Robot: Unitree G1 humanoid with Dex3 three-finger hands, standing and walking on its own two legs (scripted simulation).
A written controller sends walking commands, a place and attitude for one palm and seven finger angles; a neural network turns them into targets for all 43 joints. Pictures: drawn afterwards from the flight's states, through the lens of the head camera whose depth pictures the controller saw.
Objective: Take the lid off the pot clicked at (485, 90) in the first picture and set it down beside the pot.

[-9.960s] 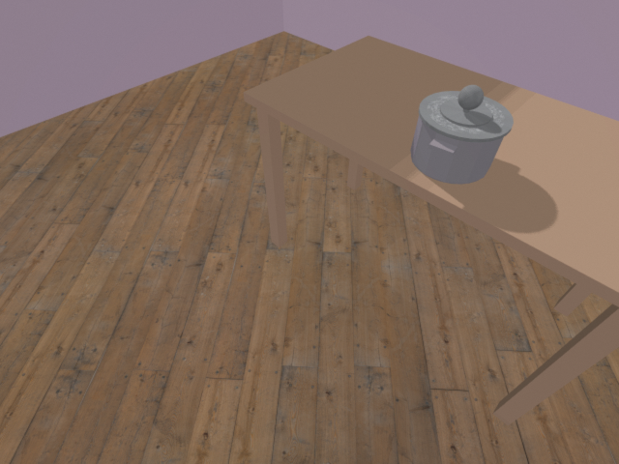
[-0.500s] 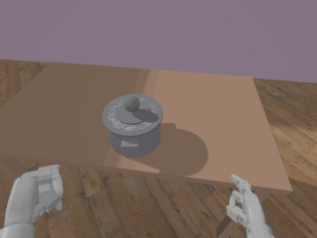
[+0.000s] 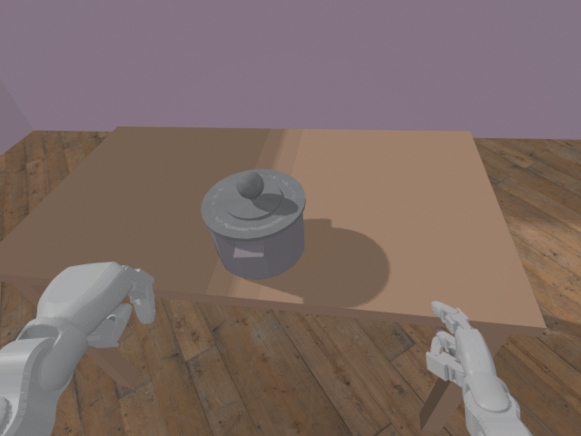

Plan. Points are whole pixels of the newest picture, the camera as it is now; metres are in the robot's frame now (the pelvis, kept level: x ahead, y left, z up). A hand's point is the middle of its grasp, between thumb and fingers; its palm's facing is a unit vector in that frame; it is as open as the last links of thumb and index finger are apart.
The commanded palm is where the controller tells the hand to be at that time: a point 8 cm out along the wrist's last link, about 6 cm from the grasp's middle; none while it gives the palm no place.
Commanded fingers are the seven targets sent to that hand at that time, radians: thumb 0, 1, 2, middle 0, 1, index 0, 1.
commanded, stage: reach forward and open the fingers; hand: left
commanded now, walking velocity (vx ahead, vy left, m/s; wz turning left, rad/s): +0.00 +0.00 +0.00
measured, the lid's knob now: (250, 185) +0.51 +0.15 +0.08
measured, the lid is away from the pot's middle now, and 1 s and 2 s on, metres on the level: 0.00 0.00 0.00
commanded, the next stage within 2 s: move the open hand above the knob in 0.62 s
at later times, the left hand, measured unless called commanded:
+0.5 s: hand (118, 269) +0.26 +0.26 +0.14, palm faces -0.11 -0.06 -0.99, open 9.8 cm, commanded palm +0.25 +0.25 +0.21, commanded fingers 0.00 -0.34 1.47 -0.82 -0.08 -0.82 -0.08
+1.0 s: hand (149, 225) +0.32 +0.24 +0.16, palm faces -0.15 -0.07 -0.99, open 10.3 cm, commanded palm +0.31 +0.23 +0.23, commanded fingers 0.00 -0.35 1.50 -0.83 -0.08 -0.83 -0.08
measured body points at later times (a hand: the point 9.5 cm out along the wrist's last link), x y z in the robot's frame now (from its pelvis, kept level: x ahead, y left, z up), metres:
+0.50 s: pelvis -0.01 +0.01 +0.00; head -0.02 -0.03 +0.45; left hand +0.26 +0.26 +0.20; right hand +0.26 -0.20 -0.04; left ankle +0.06 +0.11 -0.74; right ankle +0.00 -0.13 -0.74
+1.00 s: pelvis -0.01 +0.00 +0.00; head -0.01 -0.03 +0.45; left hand +0.32 +0.24 +0.21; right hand +0.26 -0.21 -0.04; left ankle +0.06 +0.11 -0.74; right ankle +0.00 -0.13 -0.74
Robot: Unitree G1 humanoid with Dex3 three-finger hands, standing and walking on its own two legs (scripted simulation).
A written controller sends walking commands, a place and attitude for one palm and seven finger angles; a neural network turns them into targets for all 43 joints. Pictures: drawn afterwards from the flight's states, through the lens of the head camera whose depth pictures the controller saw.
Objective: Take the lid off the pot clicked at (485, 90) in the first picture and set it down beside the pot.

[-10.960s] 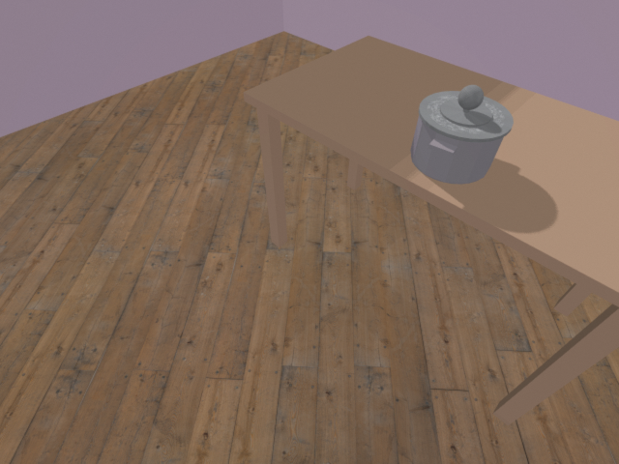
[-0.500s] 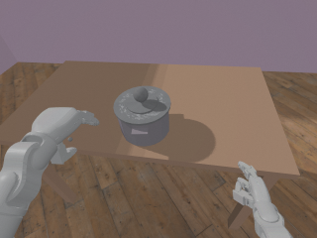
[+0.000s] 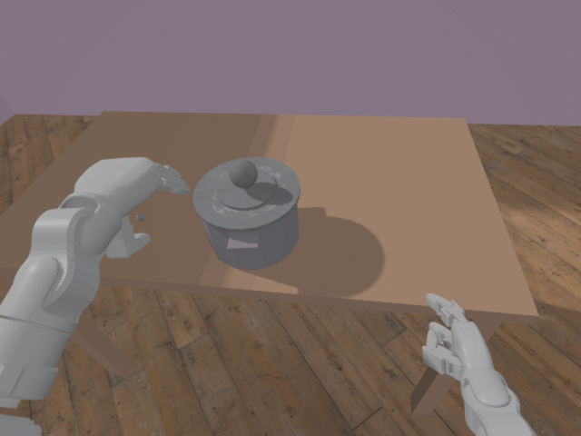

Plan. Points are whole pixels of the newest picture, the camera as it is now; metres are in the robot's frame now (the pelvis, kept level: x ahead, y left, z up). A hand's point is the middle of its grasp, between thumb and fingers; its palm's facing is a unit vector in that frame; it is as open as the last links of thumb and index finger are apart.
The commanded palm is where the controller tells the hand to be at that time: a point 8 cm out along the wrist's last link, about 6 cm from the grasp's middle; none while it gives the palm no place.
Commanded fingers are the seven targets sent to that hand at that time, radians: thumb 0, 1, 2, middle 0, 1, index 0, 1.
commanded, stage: move the open hand above the knob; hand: left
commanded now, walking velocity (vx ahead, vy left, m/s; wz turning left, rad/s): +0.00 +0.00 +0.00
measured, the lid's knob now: (243, 173) +0.51 +0.15 +0.09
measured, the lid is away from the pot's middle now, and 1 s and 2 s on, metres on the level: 0.00 0.00 0.00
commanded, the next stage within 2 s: none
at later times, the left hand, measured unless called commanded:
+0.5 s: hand (177, 191) +0.38 +0.20 +0.16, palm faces -0.20 -0.06 -0.98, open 10.3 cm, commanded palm +0.38 +0.20 +0.23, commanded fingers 0.00 -0.35 1.50 -0.83 -0.08 -0.83 -0.08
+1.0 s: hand (213, 164) +0.43 +0.16 +0.17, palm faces -0.23 -0.05 -0.97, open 10.3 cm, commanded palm +0.43 +0.16 +0.23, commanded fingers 0.00 -0.35 1.50 -0.83 -0.08 -0.83 -0.08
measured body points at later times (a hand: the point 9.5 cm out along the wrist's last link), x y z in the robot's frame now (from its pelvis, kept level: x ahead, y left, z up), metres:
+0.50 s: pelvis +0.01 +0.00 +0.00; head +0.01 -0.03 +0.45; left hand +0.39 +0.20 +0.21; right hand +0.27 -0.22 -0.04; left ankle +0.06 +0.11 -0.74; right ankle +0.01 -0.13 -0.74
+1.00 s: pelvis +0.02 +0.00 +0.00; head +0.02 -0.03 +0.45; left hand +0.44 +0.16 +0.22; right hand +0.27 -0.22 -0.04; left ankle +0.06 +0.11 -0.74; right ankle +0.01 -0.13 -0.74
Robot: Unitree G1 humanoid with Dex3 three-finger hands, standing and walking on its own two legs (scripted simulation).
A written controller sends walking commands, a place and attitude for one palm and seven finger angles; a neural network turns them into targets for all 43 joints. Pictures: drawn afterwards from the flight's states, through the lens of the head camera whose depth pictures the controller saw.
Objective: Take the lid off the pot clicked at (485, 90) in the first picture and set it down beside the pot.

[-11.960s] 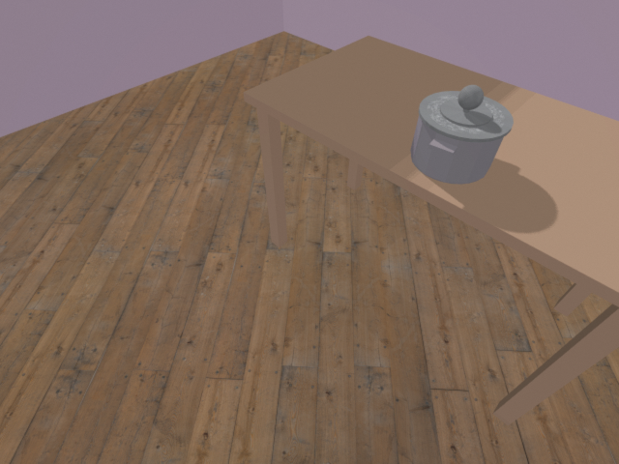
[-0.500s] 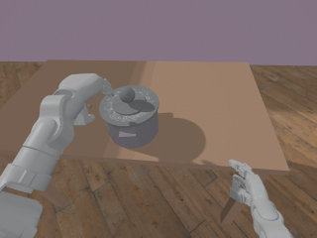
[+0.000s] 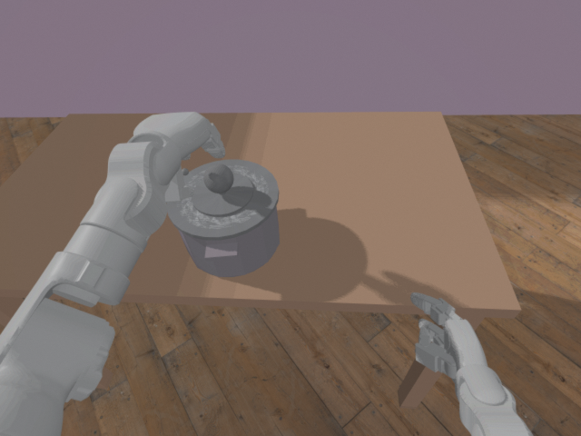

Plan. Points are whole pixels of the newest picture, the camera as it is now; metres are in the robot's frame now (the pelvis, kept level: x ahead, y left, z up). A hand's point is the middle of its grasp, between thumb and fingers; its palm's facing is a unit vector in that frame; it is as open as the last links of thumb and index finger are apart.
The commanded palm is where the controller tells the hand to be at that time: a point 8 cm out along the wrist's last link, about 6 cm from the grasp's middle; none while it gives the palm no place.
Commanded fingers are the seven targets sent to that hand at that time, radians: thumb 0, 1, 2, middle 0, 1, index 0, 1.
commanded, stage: move the open hand above the knob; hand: left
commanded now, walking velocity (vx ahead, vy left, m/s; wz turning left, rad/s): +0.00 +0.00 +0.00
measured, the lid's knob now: (218, 178) +0.50 +0.15 +0.09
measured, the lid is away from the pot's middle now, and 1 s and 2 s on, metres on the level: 0.00 0.00 0.00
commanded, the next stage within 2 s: lower the open fingers around the knob in 1.02 s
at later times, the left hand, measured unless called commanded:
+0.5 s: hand (204, 150) +0.47 +0.15 +0.17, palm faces -0.27 -0.05 -0.96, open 10.3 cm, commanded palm +0.46 +0.15 +0.23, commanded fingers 0.00 -0.35 1.50 -0.83 -0.08 -0.83 -0.08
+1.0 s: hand (212, 149) +0.47 +0.13 +0.17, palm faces -0.25 -0.04 -0.97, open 10.3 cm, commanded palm +0.46 +0.14 +0.23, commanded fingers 0.00 -0.35 1.50 -0.83 -0.08 -0.83 -0.08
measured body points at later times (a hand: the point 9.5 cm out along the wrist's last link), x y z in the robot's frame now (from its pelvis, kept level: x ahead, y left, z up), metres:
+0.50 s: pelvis +0.01 +0.01 +0.00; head +0.03 -0.02 +0.45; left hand +0.47 +0.15 +0.23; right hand +0.26 -0.22 -0.03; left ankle +0.05 +0.11 -0.74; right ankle -0.01 -0.13 -0.74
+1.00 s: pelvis +0.01 +0.01 +0.00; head +0.03 -0.01 +0.45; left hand +0.48 +0.13 +0.23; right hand +0.26 -0.22 -0.03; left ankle +0.05 +0.11 -0.74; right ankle -0.01 -0.13 -0.74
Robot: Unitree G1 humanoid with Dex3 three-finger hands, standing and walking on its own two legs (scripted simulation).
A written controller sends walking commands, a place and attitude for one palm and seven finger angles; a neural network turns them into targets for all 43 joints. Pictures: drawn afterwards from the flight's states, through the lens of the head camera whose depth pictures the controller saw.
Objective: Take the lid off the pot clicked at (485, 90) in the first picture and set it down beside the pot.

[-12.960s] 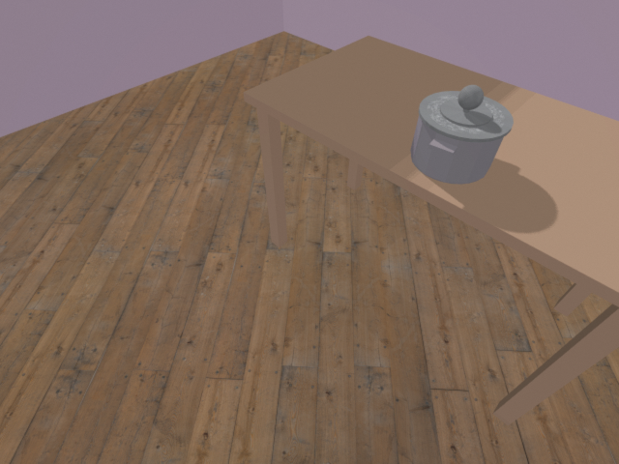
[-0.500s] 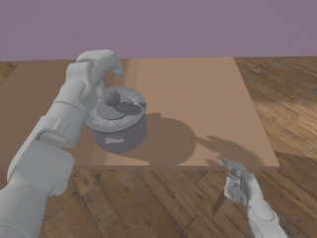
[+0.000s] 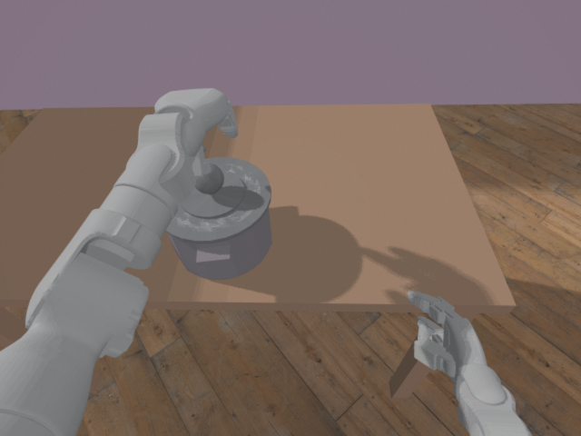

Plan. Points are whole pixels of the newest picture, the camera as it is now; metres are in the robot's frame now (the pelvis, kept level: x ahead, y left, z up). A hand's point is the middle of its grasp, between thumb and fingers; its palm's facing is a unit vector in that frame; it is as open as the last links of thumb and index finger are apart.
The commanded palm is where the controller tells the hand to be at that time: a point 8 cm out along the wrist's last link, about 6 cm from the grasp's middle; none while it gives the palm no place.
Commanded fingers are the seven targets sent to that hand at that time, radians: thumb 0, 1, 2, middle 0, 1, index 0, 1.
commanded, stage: move the open hand above the knob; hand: left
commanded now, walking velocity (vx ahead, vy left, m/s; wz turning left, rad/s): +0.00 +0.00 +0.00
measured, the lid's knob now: (208, 178) +0.49 +0.14 +0.09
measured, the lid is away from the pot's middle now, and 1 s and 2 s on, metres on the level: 0.00 0.00 0.00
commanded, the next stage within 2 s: lower the open fingers around the knob in 0.02 s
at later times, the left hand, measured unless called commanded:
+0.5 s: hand (201, 164) +0.45 +0.13 +0.15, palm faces -0.30 -0.06 -0.95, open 10.3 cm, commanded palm +0.45 +0.14 +0.21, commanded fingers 0.00 -0.35 1.50 -0.83 -0.08 -0.83 -0.08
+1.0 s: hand (201, 182) +0.45 +0.14 +0.12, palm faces -0.32 -0.06 -0.95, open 10.3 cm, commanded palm +0.44 +0.14 +0.17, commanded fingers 0.00 -0.35 1.50 -0.83 -0.08 -0.83 -0.08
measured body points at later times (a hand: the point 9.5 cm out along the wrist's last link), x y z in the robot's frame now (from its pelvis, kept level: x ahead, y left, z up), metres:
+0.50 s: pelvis +0.00 -0.01 +0.00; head +0.02 -0.03 +0.45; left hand +0.46 +0.13 +0.21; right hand +0.25 -0.23 -0.03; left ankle +0.04 +0.10 -0.74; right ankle -0.02 -0.14 -0.74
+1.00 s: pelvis +0.00 +0.00 +0.00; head +0.02 -0.01 +0.45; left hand +0.46 +0.14 +0.17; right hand +0.25 -0.23 -0.03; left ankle +0.04 +0.10 -0.74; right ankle -0.02 -0.14 -0.74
